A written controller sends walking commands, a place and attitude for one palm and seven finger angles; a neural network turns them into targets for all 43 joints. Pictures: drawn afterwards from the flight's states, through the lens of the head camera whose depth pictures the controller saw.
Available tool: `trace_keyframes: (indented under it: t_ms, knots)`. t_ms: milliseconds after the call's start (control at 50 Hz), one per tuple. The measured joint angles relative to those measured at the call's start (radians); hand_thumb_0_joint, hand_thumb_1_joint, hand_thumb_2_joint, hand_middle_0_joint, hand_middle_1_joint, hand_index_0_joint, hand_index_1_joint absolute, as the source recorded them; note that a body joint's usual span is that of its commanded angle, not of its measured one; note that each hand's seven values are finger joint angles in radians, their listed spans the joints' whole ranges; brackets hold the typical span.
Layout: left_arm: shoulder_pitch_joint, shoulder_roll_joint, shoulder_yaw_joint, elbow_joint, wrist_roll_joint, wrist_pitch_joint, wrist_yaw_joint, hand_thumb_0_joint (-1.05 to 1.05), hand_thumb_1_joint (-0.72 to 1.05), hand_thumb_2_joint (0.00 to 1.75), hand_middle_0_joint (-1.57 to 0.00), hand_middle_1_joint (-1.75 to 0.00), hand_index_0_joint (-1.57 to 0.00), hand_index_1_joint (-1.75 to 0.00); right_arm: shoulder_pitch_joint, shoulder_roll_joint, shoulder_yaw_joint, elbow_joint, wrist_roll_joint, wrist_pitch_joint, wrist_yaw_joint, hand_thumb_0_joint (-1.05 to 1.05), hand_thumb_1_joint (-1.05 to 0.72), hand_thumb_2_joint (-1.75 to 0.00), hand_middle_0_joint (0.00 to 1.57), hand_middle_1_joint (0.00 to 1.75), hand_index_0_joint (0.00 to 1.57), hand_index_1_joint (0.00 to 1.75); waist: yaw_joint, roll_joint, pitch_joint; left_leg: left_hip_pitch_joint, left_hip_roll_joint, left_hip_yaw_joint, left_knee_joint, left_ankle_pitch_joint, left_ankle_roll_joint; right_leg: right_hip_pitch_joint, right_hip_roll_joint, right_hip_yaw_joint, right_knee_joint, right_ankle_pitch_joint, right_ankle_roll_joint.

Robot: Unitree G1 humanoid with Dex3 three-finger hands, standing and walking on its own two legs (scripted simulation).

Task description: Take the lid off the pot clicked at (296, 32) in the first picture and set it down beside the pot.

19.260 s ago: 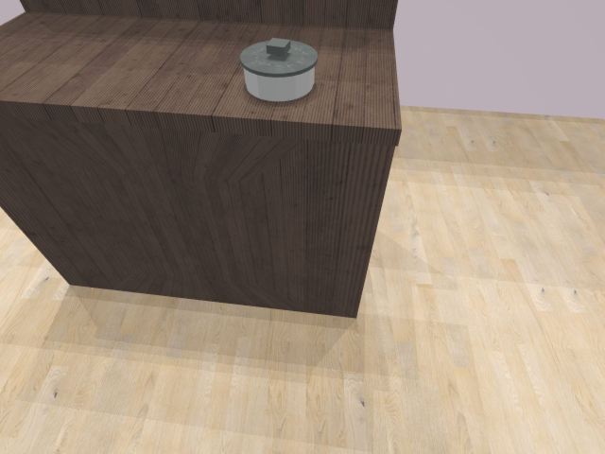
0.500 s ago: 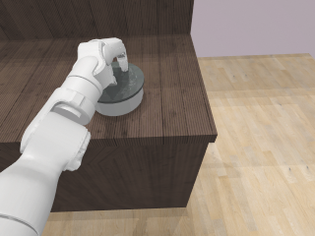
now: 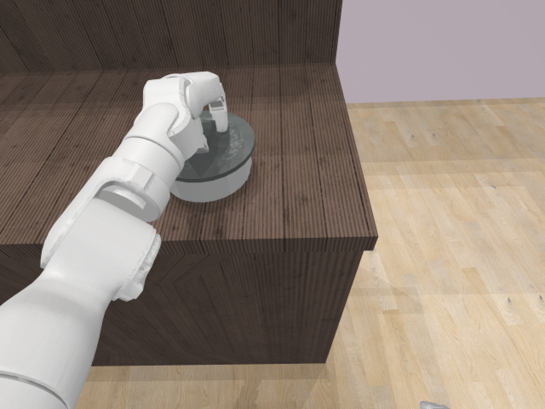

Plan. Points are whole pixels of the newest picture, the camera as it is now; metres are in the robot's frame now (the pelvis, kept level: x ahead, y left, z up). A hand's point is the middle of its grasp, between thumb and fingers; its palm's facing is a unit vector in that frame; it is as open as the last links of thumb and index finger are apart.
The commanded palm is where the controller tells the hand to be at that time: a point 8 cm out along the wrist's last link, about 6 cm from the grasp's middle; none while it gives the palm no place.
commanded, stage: close the fingers and squeeze the knob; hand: left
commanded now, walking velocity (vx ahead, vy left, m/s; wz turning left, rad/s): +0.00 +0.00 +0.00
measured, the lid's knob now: (200, 131) +0.49 +0.11 +0.15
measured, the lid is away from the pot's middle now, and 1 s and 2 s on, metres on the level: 0.01 0.01 0.01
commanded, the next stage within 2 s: lift the lid straight up in 0.48 s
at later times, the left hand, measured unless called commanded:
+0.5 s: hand (195, 130) +0.47 +0.11 +0.17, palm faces -0.40 -0.08 -0.91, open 7.8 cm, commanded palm +0.47 +0.12 +0.23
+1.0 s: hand (186, 120) +0.47 +0.12 +0.19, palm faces -0.38 -0.07 -0.92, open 7.8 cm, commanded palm +0.47 +0.12 +0.26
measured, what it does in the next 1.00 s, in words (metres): stands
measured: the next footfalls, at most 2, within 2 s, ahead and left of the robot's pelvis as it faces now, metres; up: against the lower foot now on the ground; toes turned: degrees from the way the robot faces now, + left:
none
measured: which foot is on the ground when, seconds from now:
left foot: down 0.00-1.00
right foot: down 0.00-1.00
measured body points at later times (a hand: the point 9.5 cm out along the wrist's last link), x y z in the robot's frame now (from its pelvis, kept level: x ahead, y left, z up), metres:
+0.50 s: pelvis +0.00 +0.00 +0.00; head +0.03 -0.02 +0.45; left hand +0.49 +0.11 +0.22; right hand +0.08 -0.26 -0.14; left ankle -0.02 +0.09 -0.74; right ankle -0.02 -0.11 -0.74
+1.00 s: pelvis +0.00 +0.01 +0.00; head +0.02 -0.02 +0.45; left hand +0.48 +0.12 +0.24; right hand +0.08 -0.25 -0.14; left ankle -0.02 +0.09 -0.74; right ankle -0.02 -0.11 -0.74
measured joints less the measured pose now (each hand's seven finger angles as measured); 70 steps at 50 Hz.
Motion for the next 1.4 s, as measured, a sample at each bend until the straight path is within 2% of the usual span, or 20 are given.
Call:
trace_keyframes:
  t_ms: [220, 700, 900, 1060, 1240, 1400]
  knots:
    - [0.035, 0.011, 0.019, -0.029, -0.002, -0.011, 0.009, 0.00, 0.23, 0.78, -0.56, -1.00, -0.60, -1.00, 0.012, -0.005, -0.001, -0.001, 0.002, 0.005, 0.000, 0.01, -0.90, -0.90, 0.20, 0.30, 0.20, 0.30, 0.000, 0.002, 0.000, 0.015, 0.002, 0.004, -0.002, -0.002, 0.001, 0.014, 0.003, 0.005, -0.004, 0.001, 0.000]
    - [0.022, 0.040, 0.059, 0.006, 0.012, -0.033, 0.003, 0.00, 0.22, 0.77, -0.57, -1.03, -0.63, -0.98, 0.036, -0.005, -0.002, -0.004, 0.004, 0.002, -0.014, 0.01, -0.90, -0.90, 0.20, 0.30, 0.20, 0.30, -0.023, -0.004, -0.002, 0.002, 0.004, 0.019, 0.002, 0.000, 0.006, -0.001, 0.005, 0.019, -0.007, 0.013, 0.005]
    - [0.013, 0.046, 0.037, -0.017, 0.008, -0.043, -0.009, 0.01, 0.22, 0.76, -0.58, -1.02, -0.63, -0.98, 0.052, -0.003, -0.012, 0.004, -0.001, -0.031, -0.010, 0.01, -0.90, -0.90, 0.20, 0.30, 0.20, 0.30, -0.015, 0.001, 0.000, 0.014, -0.003, 0.011, -0.013, 0.008, 0.007, 0.014, -0.002, 0.013, -0.020, 0.016, 0.009]
    - [-0.033, 0.022, 0.027, 0.012, 0.001, -0.022, -0.026, 0.02, 0.22, 0.75, -0.58, -1.02, -0.63, -0.98, 0.039, 0.003, -0.005, 0.019, -0.006, -0.042, -0.004, 0.01, -0.90, -0.90, 0.20, 0.30, 0.20, 0.30, -0.001, 0.007, -0.002, 0.025, -0.008, 0.003, -0.024, 0.015, 0.008, 0.024, -0.007, 0.006, -0.025, 0.016, 0.010]
    - [-0.077, 0.024, 0.041, 0.025, 0.013, -0.002, -0.042, 0.02, 0.22, 0.76, -0.58, -1.02, -0.64, -0.98, 0.018, 0.005, 0.003, 0.010, -0.008, -0.043, -0.006, 0.01, -0.90, -0.90, 0.20, 0.30, 0.20, 0.30, -0.002, 0.005, -0.004, 0.025, -0.006, 0.003, -0.027, 0.018, 0.006, 0.023, -0.004, 0.006, -0.024, 0.017, 0.006]
    - [-0.114, 0.026, 0.021, 0.028, 0.014, 0.017, -0.055, 0.03, 0.22, 0.76, -0.59, -1.02, -0.64, -0.98, 0.019, -0.005, 0.000, 0.011, -0.008, -0.043, -0.007, 0.01, -0.90, -0.90, 0.20, 0.30, 0.20, 0.30, -0.005, 0.002, -0.002, 0.024, -0.005, -0.002, -0.030, 0.021, 0.002, 0.022, -0.003, 0.001, -0.024, 0.017, 0.003]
